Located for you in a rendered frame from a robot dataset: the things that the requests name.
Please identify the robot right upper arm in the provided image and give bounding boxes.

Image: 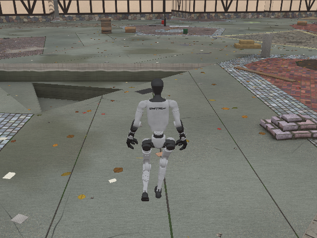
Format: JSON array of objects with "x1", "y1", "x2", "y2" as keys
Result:
[{"x1": 168, "y1": 100, "x2": 182, "y2": 127}]

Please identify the robot left upper arm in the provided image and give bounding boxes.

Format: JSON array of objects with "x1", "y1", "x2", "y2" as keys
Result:
[{"x1": 133, "y1": 100, "x2": 148, "y2": 127}]

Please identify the robot right shin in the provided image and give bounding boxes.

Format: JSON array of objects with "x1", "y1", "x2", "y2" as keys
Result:
[{"x1": 157, "y1": 160, "x2": 168, "y2": 191}]

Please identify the robot left hand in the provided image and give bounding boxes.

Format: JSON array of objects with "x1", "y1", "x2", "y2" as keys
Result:
[{"x1": 126, "y1": 138, "x2": 138, "y2": 149}]

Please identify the robot right hand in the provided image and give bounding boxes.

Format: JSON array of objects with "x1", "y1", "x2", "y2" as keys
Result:
[{"x1": 175, "y1": 139, "x2": 187, "y2": 150}]

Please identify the left robot forearm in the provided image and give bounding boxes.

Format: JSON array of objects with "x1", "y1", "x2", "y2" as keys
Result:
[{"x1": 128, "y1": 120, "x2": 138, "y2": 139}]

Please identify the robot head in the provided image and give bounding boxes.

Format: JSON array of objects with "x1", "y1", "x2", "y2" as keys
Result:
[{"x1": 149, "y1": 78, "x2": 166, "y2": 102}]

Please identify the right robot forearm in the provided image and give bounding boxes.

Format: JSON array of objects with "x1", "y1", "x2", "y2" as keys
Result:
[{"x1": 176, "y1": 120, "x2": 186, "y2": 141}]

